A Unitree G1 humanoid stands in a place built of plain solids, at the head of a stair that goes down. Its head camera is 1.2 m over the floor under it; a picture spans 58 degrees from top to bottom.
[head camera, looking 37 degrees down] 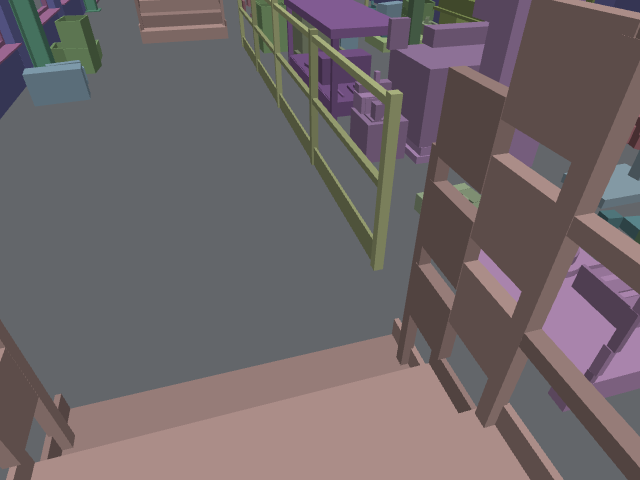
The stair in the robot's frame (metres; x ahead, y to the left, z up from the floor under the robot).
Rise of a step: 0.17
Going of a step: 0.30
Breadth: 1.40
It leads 16 degrees to the left of straight ahead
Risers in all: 3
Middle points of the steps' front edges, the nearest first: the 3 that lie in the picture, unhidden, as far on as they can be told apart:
0.56 0.16 0.00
0.85 0.24 -0.17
1.14 0.32 -0.34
